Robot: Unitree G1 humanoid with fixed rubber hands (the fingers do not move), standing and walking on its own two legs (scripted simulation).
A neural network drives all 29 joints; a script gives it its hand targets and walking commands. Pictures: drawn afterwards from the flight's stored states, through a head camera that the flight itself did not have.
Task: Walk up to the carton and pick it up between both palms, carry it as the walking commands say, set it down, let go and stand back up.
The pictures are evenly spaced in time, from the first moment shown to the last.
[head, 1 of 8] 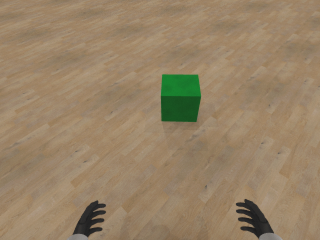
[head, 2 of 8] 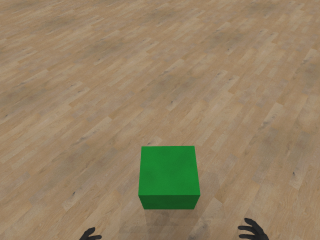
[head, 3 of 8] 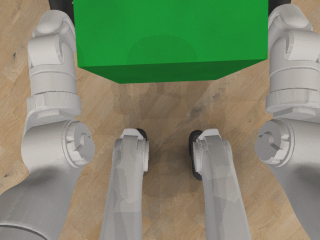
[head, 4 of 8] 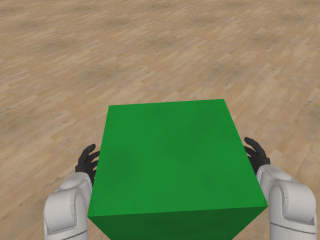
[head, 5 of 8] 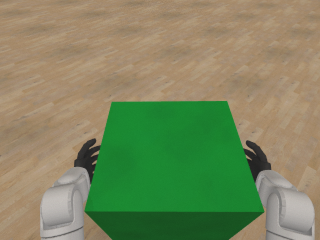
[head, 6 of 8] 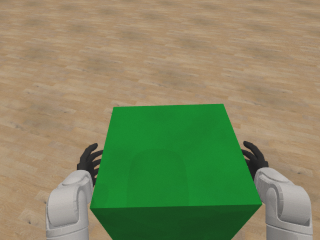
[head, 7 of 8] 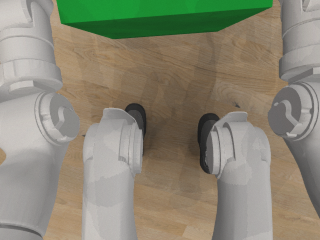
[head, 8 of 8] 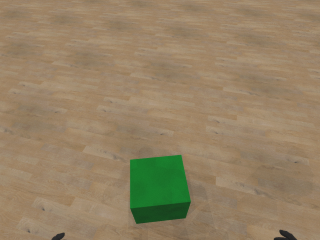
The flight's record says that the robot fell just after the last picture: no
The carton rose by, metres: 0.64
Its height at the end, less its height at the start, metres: +0.00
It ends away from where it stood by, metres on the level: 1.19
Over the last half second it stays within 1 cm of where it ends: yes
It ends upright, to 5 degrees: yes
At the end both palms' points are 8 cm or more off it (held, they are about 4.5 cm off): yes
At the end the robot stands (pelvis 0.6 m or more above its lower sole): yes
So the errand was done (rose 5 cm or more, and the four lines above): yes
